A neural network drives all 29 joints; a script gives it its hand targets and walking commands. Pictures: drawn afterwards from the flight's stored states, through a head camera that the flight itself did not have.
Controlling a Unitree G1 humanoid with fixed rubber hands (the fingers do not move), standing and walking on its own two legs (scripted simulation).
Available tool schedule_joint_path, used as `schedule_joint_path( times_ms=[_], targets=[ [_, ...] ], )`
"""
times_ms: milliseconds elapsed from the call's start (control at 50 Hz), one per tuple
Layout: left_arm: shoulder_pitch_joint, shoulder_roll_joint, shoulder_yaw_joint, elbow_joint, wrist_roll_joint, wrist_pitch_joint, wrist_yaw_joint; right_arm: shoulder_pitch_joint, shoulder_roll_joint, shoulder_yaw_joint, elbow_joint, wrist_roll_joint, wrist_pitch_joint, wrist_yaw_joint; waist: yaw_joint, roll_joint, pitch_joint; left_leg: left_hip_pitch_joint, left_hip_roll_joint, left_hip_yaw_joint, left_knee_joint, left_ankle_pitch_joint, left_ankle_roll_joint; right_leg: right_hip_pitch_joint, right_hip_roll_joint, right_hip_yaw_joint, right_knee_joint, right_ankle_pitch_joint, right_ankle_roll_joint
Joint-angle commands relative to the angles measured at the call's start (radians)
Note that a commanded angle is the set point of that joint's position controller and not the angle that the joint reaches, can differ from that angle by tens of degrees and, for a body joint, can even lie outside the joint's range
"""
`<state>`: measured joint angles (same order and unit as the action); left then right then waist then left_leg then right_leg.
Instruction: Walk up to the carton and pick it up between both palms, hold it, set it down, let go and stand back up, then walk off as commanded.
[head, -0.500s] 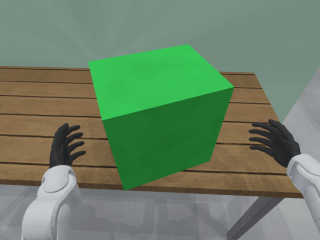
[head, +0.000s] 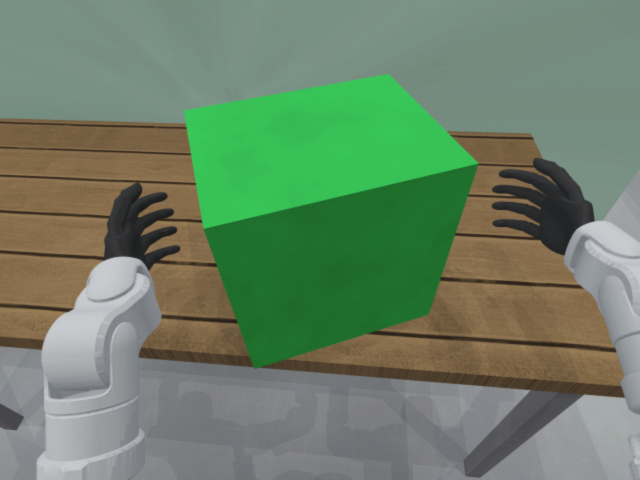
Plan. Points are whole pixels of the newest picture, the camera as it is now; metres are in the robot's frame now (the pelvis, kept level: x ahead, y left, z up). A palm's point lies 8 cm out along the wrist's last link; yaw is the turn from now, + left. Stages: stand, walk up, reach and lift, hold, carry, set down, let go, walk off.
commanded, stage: reach and lift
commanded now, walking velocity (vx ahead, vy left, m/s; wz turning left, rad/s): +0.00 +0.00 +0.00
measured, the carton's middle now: (320, 224) +0.45 +0.04 +0.08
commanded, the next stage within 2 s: none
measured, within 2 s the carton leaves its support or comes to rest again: neither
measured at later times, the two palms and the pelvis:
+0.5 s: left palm (115, 205) +0.35 +0.24 +0.21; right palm (537, 154) +0.47 -0.21 +0.20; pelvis +0.02 +0.00 +0.00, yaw +1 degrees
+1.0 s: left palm (114, 180) +0.37 +0.25 +0.22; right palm (509, 122) +0.51 -0.19 +0.22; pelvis +0.02 +0.00 +0.00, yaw +2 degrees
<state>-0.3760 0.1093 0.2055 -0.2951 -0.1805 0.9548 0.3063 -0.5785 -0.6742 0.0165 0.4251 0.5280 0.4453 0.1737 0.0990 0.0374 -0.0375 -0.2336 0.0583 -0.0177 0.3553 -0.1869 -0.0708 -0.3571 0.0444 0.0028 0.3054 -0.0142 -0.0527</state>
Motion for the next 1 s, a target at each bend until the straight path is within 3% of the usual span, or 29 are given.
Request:
schedule_joint_path(
  times_ms=[0,160,560,760,980],
  targets=[
    [-0.447,0.169,0.035,-0.162,-0.003,-0.055,0.004,-0.532,-0.275,-0.102,-0.165,0.011,-0.05,0.004,0.021,-0.158,-0.476,-0.125,-0.058,0.015,-0.056,0.065,0.037,0.481,-0.046,0.128,-0.025,-0.153,0.01],
    [-0.557,0.207,0.032,-0.096,-0.019,-0.042,-0.003,-0.663,-0.284,-0.084,-0.075,0.009,-0.032,0.006,0.027,-0.148,-0.516,-0.135,-0.056,0.017,-0.05,0.102,0.03,0.497,-0.04,0.105,-0.01,-0.099,0.011],
    [-0.712,0.273,0.043,-0.04,-0.034,-0.035,-0.024,-0.89,-0.308,-0.017,0.027,0.036,-0.031,0.001,0.051,-0.147,-0.64,-0.112,-0.061,0.023,-0.011,0.329,0.006,0.597,-0.016,0.054,0.045,0.195,0.024],
    [-0.855,0.293,0.034,0.07,-0.05,-0.053,-0.013,-1.016,-0.29,0.003,0.118,0.026,-0.02,0.005,0.068,-0.149,-0.667,-0.153,-0.057,0.022,-0.019,0.281,0.002,0.6,-0.025,0.052,0.048,0.152,0.026],
    [-0.767,0.235,0.023,0.205,-0.008,-0.104,-0.036,-0.945,-0.222,0.028,0.235,-0.022,-0.037,0.009,0.069,-0.157,-0.617,-0.179,-0.056,0.026,-0.03,0.267,0.003,0.603,-0.024,0.045,0.044,0.158,0.03]
  ],
)
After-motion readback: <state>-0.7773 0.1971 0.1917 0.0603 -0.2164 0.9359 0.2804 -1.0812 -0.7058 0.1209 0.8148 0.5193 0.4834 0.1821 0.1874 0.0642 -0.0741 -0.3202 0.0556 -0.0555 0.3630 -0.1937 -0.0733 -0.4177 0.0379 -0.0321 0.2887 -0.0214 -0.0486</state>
